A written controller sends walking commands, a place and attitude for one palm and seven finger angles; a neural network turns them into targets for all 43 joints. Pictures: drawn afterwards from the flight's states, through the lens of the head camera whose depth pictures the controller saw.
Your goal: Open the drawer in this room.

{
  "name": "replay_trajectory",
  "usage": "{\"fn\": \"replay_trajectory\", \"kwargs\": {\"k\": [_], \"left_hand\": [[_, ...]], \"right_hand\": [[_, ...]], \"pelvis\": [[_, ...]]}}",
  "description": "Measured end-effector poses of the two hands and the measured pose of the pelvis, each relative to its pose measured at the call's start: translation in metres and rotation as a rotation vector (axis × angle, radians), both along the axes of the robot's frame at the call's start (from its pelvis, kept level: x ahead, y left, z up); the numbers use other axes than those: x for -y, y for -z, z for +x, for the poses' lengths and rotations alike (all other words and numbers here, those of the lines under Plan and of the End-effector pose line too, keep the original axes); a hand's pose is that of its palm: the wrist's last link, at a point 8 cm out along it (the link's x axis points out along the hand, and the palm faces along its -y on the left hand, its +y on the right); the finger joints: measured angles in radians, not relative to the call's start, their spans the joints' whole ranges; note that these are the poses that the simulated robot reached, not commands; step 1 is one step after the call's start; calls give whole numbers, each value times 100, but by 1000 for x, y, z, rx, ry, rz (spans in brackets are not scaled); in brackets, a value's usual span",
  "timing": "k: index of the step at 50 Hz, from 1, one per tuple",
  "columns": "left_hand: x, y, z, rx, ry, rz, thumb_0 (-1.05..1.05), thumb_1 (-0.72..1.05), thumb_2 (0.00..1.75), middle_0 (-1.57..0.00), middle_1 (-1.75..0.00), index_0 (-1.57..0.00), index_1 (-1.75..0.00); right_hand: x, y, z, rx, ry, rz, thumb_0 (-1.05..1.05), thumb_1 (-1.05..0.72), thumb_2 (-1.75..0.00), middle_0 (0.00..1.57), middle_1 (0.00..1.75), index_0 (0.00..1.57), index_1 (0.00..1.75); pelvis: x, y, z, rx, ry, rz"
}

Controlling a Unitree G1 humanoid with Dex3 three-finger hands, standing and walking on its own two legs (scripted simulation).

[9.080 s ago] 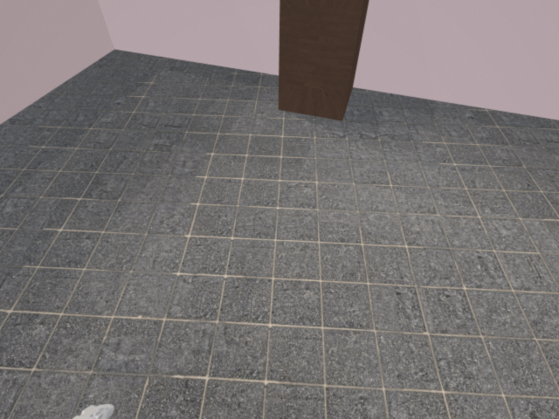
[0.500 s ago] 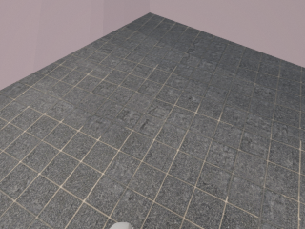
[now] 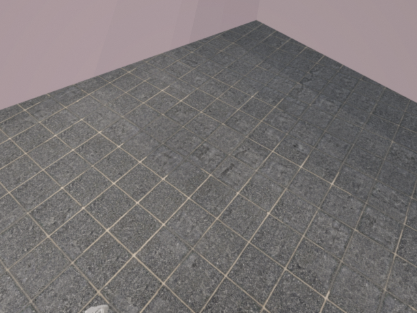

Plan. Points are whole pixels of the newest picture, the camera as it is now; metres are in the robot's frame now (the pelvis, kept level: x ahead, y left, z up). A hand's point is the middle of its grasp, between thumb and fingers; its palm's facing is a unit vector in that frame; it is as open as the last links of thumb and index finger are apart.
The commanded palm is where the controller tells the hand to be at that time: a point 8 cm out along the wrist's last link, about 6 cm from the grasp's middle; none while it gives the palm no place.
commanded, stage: turn or walk to find it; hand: left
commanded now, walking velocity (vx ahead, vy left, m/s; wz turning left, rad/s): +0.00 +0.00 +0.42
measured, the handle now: out of the picture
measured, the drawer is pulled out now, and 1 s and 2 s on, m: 0.00 0.00 0.00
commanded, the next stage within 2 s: none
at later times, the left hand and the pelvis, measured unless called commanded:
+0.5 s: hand out of the picture -0.04 +0.19 -0.18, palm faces +0.28 -0.93 -0.23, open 7.4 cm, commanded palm none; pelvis -0.02 -0.01 -0.01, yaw +15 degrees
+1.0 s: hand out of the picture -0.03 +0.21 -0.15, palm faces +0.42 -0.87 -0.26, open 7.4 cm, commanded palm none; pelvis -0.04 -0.02 +0.00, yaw +25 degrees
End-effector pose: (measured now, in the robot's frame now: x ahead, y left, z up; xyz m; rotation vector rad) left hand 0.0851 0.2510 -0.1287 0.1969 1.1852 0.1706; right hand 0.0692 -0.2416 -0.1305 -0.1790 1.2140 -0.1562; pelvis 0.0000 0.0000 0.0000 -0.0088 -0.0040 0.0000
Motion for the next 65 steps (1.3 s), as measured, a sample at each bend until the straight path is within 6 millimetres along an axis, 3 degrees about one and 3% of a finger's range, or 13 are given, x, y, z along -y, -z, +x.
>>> {"fn": "replay_trajectory", "kwargs": {"k": [6, 16, 21, 27, 30, 36, 41, 45, 51, 54, 59, 65], "left_hand": [[26, -6, 1, 72, -11, 30, 0, 91, 90, -20, -30, -20, -29], [41, -11, -63, 4, -142, 22, 0, 90, 89, -20, -30, -20, -30], [32, 0, -103, -47, -220, -1, 0, 90, 89, -20, -30, -20, -30], [3, 29, -160, -127, -330, -37, 0, 90, 89, -20, -30, -20, -30], [-10, 32, -179, -175, -362, -38, 1, 91, 89, -20, -30, -20, -30], [-25, 16, -180, -126, -396, -33, 1, 91, 90, -19, -30, -20, -29], [-27, 6, -168, -56, -408, -13, 1, 91, 90, -19, -30, -20, -29], [-20, 0, -154, -7, -406, 4, 1, 91, 90, -19, -30, -20, -29], [6, -8, -139, 70, -409, 42, 0, 91, 90, -19, -30, -20, -29], [25, -12, -147, 83, -430, 52, 0, 91, 90, -20, -30, -20, -30], [50, -17, -174, 43, -498, 35, 0, 91, 89, -20, -30, -20, -30], [66, -10, -212, -5, -589, 11, 0, 91, 89, -20, -30, -20, -30]], "right_hand": [[23, 24, -16, -54, -4, 37, 1, -90, -90, 20, 30, 20, 30], [39, 19, -13, -132, -97, 24, 1, -91, -90, 19, 30, 20, 30], [25, 14, 7, -130, -179, -2, 1, -91, -90, 19, 30, 20, 30], [-16, 7, 49, -18, -294, -45, 1, -91, -90, 19, 30, 20, 30], [-36, -2, 60, 41, -331, -51, 1, -91, -90, 19, 30, 20, 30], [-59, -15, 61, 63, -378, -40, 1, -91, -90, 20, 30, 20, 30], [-62, -12, 51, 43, -392, -13, 1, -90, -90, 20, 30, 20, 30], [-51, -3, 39, 8, -389, 5, 1, -90, -90, 20, 30, 20, 30], [-19, 21, 25, -62, -387, 29, 1, -90, -90, 20, 30, 20, 30], [-3, 28, 23, -99, -400, 29, 1, -90, -90, 20, 30, 20, 30], [12, 23, 24, -141, -440, 13, 1, -91, -90, 20, 30, 20, 30], [14, 16, 28, -182, -509, -29, 1, -91, -90, 19, 30, 20, 30]], "pelvis": [[23, 10, -5, -3, -52, 19], [32, 0, -11, 13, -174, 39], [23, 2, -16, 10, -224, 38], [-2, 16, -26, 8, -281, 11], [-10, 14, -31, 15, -286, 7], [-18, 0, -38, 17, -328, -11], [-15, -3, -42, 12, -365, -6], [-5, -1, -44, 11, -394, 2], [21, 8, -44, 1, -442, 27], [32, 8, -45, 12, -482, 25], [42, 1, -47, 13, -537, 37], [44, -2, -51, 3, -599, 40]]}}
